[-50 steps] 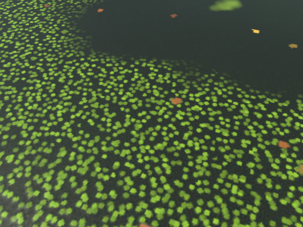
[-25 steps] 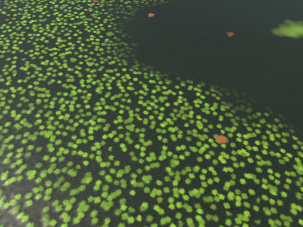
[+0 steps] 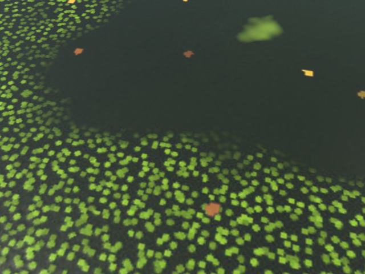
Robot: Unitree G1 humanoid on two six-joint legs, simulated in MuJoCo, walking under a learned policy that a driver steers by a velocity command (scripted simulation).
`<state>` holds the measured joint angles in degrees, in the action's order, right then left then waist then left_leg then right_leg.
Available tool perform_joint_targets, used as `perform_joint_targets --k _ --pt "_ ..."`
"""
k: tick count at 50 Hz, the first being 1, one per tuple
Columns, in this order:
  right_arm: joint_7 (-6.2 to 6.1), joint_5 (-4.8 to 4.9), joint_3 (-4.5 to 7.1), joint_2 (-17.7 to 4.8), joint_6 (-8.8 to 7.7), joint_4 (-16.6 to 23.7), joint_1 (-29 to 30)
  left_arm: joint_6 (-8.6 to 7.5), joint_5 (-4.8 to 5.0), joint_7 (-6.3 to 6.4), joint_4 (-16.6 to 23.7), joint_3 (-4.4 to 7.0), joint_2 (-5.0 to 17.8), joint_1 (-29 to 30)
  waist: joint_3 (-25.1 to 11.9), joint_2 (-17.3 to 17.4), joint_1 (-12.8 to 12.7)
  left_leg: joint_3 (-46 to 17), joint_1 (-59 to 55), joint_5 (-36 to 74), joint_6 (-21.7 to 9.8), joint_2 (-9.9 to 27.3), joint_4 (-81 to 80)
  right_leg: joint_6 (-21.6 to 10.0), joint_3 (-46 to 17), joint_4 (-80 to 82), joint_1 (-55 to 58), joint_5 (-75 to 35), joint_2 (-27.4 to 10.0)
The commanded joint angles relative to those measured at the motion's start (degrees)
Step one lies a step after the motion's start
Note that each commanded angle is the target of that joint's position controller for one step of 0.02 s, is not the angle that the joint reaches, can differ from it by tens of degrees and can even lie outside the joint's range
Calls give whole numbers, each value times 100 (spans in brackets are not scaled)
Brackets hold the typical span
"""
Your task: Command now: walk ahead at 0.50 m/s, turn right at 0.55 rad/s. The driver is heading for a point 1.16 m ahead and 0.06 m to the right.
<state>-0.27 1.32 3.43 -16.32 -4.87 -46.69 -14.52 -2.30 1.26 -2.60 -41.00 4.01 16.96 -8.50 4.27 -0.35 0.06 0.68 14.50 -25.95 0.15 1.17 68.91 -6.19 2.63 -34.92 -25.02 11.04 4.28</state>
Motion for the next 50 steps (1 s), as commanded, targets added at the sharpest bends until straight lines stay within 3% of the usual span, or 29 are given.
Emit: perform_joint_targets --k 1,2,5,7,10,12,15,17,18,19,20,21,22,24,25,26,28,30,34,38,41,43,44,45,46,47,48,49,50 --pt "-4 -90 153 -781 -349 718 493 -156 -23 61 243 189 647 -591 -800 143 -199 -650 2597 481 -97 414 20 -1189 -2836 1925 2604 -652 -1663" --pt "-1 -143 176 -790 -285 688 379 -164 -94 95 347 154 594 -447 -697 -9 -41 -665 2225 624 -37 484 -159 -1185 -2600 2026 2134 -1140 -1529" --pt "-9 -218 137 -588 -115 724 342 -173 -61 190 381 193 747 -480 -575 -46 83 -471 1985 922 259 475 -1003 -1171 -2105 2206 1459 -1865 -1341" --pt "-15 -230 63 -436 -75 865 783 -148 -36 268 352 243 906 -613 -441 -121 -42 -364 1939 1611 413 361 -1900 -1016 -1776 2222 1160 -1858 -1119" --pt "46 -187 -16 -306 -114 998 1406 -71 3 331 303 263 947 -831 -431 -367 -323 -281 1420 2853 458 40 -3247 -681 -1550 2090 905 -1226 -818" --pt "109 -113 -13 -370 -154 1035 1601 -48 5 334 209 248 905 -1053 -466 -464 -454 -302 1241 3245 426 -25 -3636 -602 -1700 2023 1075 -829 -961" --pt "187 -105 48 -569 -235 1058 1638 -38 -2 342 77 216 791 -1264 -432 -551 -446 -448 1267 2972 195 29 -4004 -506 -2093 1631 1698 -618 -1292" --pt "192 -108 109 -694 -281 996 1335 -17 -37 340 55 230 820 -1188 -415 -703 -230 -352 978 2502 -34 6 -4140 -405 -2241 1308 1921 -1022 -1419" --pt "166 -141 183 -806 -301 862 881 -10 -49 332 74 200 738 -1133 -602 -691 19 -221 372 2405 -197 -86 -4316 -291 -2139 837 1928 -1654 -1224" --pt "136 -215 264 -1017 -330 751 172 -16 -89 316 132 105 513 -1122 -1226 -480 357 -609 -769 2405 -497 362 -4172 -108 -1857 -273 1625 -1691 -921" --pt "125 -291 389 -1515 -311 636 -579 -67 -60 327 208 -6 192 -1745 -2121 682 332 -2567 -2797 1776 -1295 1513 -4216 310 -1236 -2246 9 -330 -179" --pt "200 -139 399 -1413 -242 366 -996 -114 42 329 195 -48 216 -2007 -2322 1892 358 -4607 -3386 148 -1770 2116 -5122 492 -1130 -3501 -1333 2173 116" --pt "207 -31 263 -975 -225 423 -736 -135 105 321 217 60 714 -1530 -1517 1123 471 -4355 -2868 -763 -1551 2000 -5330 450 -1375 -3967 -1904 1924 -205" --pt "182 -143 137 -669 -146 505 -133 -161 -24 306 437 60 727 -616 -542 388 363 -2920 -1491 234 -1294 1534 -5482 415 -976 -3625 -1876 1124 -646" --pt "171 -182 84 -537 -149 501 19 -168 -85 292 451 80 668 -559 -426 433 215 -2523 -1105 813 -1248 1342 -5584 416 -948 -3246 -1650 836 -850" --pt "164 -204 54 -478 -154 485 77 -161 -79 270 428 69 567 -650 -417 563 108 -2238 -863 1228 -1217 1184 -5690 437 -893 -3029 -1385 681 -940" --pt "151 -147 56 -514 -176 401 15 -135 -69 252 391 27 377 -750 -471 641 37 -1821 -707 1835 -1297 1081 -5848 514 -743 -2650 -1240 560 -996" --pt "117 -104 102 -702 -177 309 -81 -135 -107 258 514 -25 274 -436 -376 515 86 -1521 -692 2346 -1386 1102 -6007 626 -642 -2031 -1405 215 -1051" --pt "70 -48 124 -860 -98 132 -325 -197 -98 207 659 -109 109 271 -284 430 325 -875 -734 2783 -1216 891 -6081 711 -453 -575 -1154 -1010 -957" --pt "63 -8 116 -917 -8 -119 -778 -251 -28 115 839 -118 116 912 -139 417 555 -769 -1034 2853 -1132 1016 -5942 666 -330 192 -918 -1447 -767" --pt "33 5 141 -999 97 -251 -887 -293 -20 31 957 -88 216 1102 -87 472 475 -849 -1584 3293 -1018 1261 -5623 457 -334 524 -925 -960 -686" --pt "2 6 174 -1116 156 -264 -759 -312 -49 26 848 3 406 621 -386 559 111 -719 -1713 4607 -879 1222 -4998 255 -158 743 -106 -694 -478" --pt "-10 3 150 -1073 178 -247 -691 -306 -77 62 619 124 622 -125 -863 482 -281 -496 -1508 5301 -747 985 -4154 82 -36 874 996 -829 -359" --pt "-22 -89 58 -880 161 -122 -615 -284 -124 123 398 241 940 -1134 -1631 248 -713 -304 -580 4529 -556 734 -2788 -229 -639 584 2670 -1057 -975" --pt "12 -151 -150 -240 43 30 -1238 -240 -187 155 292 370 1535 -1683 -2488 -1169 -559 6 1754 1582 -124 -198 -500 -1139 -3169 782 4883 -401 -2463" --pt "64 -87 -105 -513 -81 -76 -1150 -200 -109 146 232 260 1085 -1841 -2792 -1303 -681 -709 2549 -697 -130 -308 293 -1351 -4461 1514 4991 329 -2715" --pt "106 65 22 -922 -141 79 -626 -194 -81 152 246 156 850 -1406 -1769 -900 -628 -704 3036 -390 -183 42 573 -1073 -3664 1667 4222 610 -2501" --pt "108 80 13 -890 -160 167 -238 -189 -85 156 286 107 716 -1022 -1186 -549 -483 -520 2985 141 -197 313 351 -903 -2928 1816 3363 358 -2233" --pt "93 -4 20 -815 -141 191 -64 -196 -120 131 285 59 574 -721 -760 -321 -311 -435 2802 493 -154 472 -16 -817 -2442 2035 2604 -74 -1995"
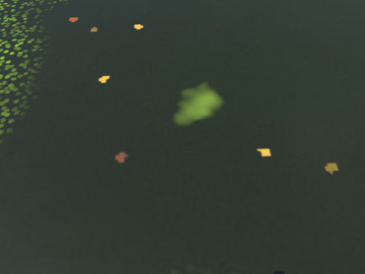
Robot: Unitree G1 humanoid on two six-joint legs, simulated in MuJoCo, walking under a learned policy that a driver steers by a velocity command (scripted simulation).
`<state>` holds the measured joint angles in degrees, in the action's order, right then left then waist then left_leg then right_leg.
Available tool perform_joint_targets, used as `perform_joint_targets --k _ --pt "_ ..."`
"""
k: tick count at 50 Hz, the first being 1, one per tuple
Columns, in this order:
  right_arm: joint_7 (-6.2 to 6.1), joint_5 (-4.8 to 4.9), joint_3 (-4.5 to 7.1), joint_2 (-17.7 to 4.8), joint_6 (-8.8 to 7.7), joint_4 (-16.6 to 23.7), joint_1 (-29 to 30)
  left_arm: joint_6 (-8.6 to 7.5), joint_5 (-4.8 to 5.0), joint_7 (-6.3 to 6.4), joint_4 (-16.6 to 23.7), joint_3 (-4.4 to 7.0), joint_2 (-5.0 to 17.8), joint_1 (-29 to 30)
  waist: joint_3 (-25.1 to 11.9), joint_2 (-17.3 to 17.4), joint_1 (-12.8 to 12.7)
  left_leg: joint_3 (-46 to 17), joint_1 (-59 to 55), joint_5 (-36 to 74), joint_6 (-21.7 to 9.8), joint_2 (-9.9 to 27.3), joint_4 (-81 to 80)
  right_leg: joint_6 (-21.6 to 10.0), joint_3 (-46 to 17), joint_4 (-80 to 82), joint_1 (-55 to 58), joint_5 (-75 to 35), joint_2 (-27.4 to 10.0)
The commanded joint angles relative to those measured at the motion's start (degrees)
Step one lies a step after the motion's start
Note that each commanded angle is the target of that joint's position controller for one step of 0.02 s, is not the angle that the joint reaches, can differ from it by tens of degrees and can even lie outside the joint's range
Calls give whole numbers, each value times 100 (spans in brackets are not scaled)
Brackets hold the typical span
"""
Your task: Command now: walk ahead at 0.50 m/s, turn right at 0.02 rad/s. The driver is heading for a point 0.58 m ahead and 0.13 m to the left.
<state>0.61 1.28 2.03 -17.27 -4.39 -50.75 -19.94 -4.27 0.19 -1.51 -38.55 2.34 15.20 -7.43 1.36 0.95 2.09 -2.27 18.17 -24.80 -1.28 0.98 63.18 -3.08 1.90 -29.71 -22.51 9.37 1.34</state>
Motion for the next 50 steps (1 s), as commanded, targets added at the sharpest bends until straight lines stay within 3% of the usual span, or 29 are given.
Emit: perform_joint_targets --k 1,3,5,11,17,19,20,21,22,23,24,25,26,27,28,31,33,35,37,39,41,43,44,45,46,47,48,49,50 --pt "-11 -55 182 -659 -130 566 403 -34 -58 4 51 185 622 -635 -311 -533 -309 -182 2078 648 27 644 277 -1054 -2017 1714 1826 -282 -1513" --pt "-23 -70 135 -405 -9 486 192 -105 -38 -14 -14 202 629 -524 -276 -631 -104 -130 1671 884 137 691 11 -1114 -1641 2007 1303 -706 -1395" --pt "-43 -70 114 -316 76 528 348 -175 -44 10 -140 244 742 -563 -155 -560 -66 -139 1847 1296 237 729 -359 -1144 -1195 2195 1183 -1019 -1410" --pt "77 -34 48 -174 36 817 1425 -185 -60 120 -480 297 962 -897 142 -374 -457 -25 1743 3111 161 501 -2298 -788 -109 2420 1380 -1125 -1286" --pt "256 -31 63 -244 46 1247 2053 12 48 183 -821 365 1080 -1211 307 -334 -601 151 2094 2414 -167 320 -2987 -556 226 1904 2735 -1816 -1704" --pt "298 -49 153 -408 60 1299 1786 113 59 245 -797 408 1228 -1092 20 -515 -377 517 1520 1765 -359 10 -2980 -398 422 1136 2945 -3661 -1696" --pt "294 -49 265 -577 74 1197 1219 181 52 289 -765 415 1268 -1013 -343 -544 -44 706 730 1675 -493 -232 -3074 -268 598 283 2854 -4527 -1588" --pt "239 -25 458 -908 89 962 312 222 27 345 -705 370 1177 -1042 -852 -370 371 616 -636 1895 -704 -407 -3264 -66 788 -970 2267 -4465 -1330" --pt "134 -41 674 -1605 137 876 -477 131 -95 340 -452 217 801 -1399 -1610 636 443 -1568 -2911 1804 -1483 888 -3230 285 884 -3154 124 -2434 -817" --pt "131 76 624 -1582 122 979 -357 -72 -155 245 -375 40 379 -1474 -2245 1324 207 -4323 -4091 997 -2283 1821 -4262 522 -28 -4680 -1620 2215 289" --pt "128 16 488 -1169 101 999 -395 -271 67 133 -283 161 869 -969 -2055 848 485 -4025 -4022 656 -2019 1725 -4521 350 -827 -4973 -2254 2134 -88" --pt "105 -25 438 -951 77 1025 -181 -376 199 95 -133 153 917 -547 -1360 543 445 -3207 -3338 912 -1793 1507 -4530 230 -727 -4746 -2427 1706 -333" --pt "97 -43 403 -844 69 1082 170 -416 103 121 -104 148 866 -397 -828 45 206 -2621 -2438 1439 -1629 1278 -4612 215 -679 -4155 -2237 1327 -556" --pt "74 -79 344 -658 63 1177 477 -381 -24 162 -123 207 938 -378 -609 46 1 -2226 -1767 1988 -1541 1112 -4727 256 -679 -3673 -1827 1097 -725" --pt "56 -125 321 -614 73 1275 656 -313 -69 162 -119 225 917 -455 -487 171 -166 -2094 -1297 2312 -1553 985 -4864 317 -687 -3485 -1496 975 -766" --pt "-21 -95 374 -751 55 1321 692 -151 -113 179 -77 195 710 -512 -338 197 -313 -1645 -572 2896 -1626 806 -5085 582 -531 -2756 -1231 615 -707" --pt "-96 -103 400 -846 71 1271 673 -118 -131 192 -1 142 580 -190 -159 203 -251 -1094 -259 3903 -1435 594 -4991 709 -391 -1875 -1062 -104 -587" --pt "-153 -81 400 -825 131 1167 491 -152 -139 157 45 81 428 148 -251 292 -59 -662 -114 4318 -1134 306 -4752 710 -252 -983 -561 -1088 -349" --pt "-183 -65 376 -779 187 1028 193 -189 -81 95 98 78 430 408 -383 365 120 -742 -283 4011 -995 344 -4626 656 -263 -478 -276 -1801 -171" --pt "-197 -61 350 -721 224 945 112 -197 -80 50 142 111 529 528 -392 420 147 -974 -651 3808 -922 498 -4376 531 -392 -140 -284 -1758 -140" --pt "-208 -96 332 -669 248 901 155 -222 -135 25 117 181 690 389 -450 462 25 -1256 -1061 3849 -828 674 -3928 339 -506 80 -228 -1441 -166" --pt "-211 -107 285 -524 267 919 338 -278 -218 36 -55 225 758 -123 -589 372 -293 -1225 -1118 3949 -601 423 -3194 103 -402 636 503 -2087 -205" --pt "-204 -191 220 -340 250 1006 242 -305 -305 71 -46 253 999 -399 -1068 -40 -329 -1055 -773 3164 -361 35 -2368 -134 -914 413 1514 -4025 -833" --pt "-193 -172 131 -102 213 857 -717 -240 -382 99 -38 248 1116 -597 -1809 -1189 -96 -824 374 464 45 -517 -890 -1154 -2147 35 3157 -5652 -2033" --pt "-167 -133 137 -344 256 751 -939 -134 -199 71 -174 159 645 -813 -2313 -1518 -187 -793 740 -1564 279 -488 -169 -1580 -3020 250 3314 -4811 -2474" --pt "-167 -67 230 -678 358 769 -586 -60 -63 36 -176 99 526 -642 -1862 -983 -252 -852 986 -1500 389 -277 124 -1425 -3045 531 2822 -3054 -2285" --pt "-212 -47 256 -674 490 804 -154 20 -70 32 -162 87 525 -359 -1383 -630 -249 -687 1129 -1189 488 -137 224 -1167 -2821 775 2280 -1743 -2039" --pt "-245 -78 268 -637 620 841 69 81 -93 27 -123 35 460 2 -909 -534 -184 -555 1127 -998 543 -5 -59 -1009 -2528 1049 1608 -860 -1845" --pt "-273 -101 272 -564 718 848 149 127 -136 38 -105 33 498 279 -649 -711 -78 -482 841 -753 565 141 -512 -857 -2264 1291 1029 -186 -1646"
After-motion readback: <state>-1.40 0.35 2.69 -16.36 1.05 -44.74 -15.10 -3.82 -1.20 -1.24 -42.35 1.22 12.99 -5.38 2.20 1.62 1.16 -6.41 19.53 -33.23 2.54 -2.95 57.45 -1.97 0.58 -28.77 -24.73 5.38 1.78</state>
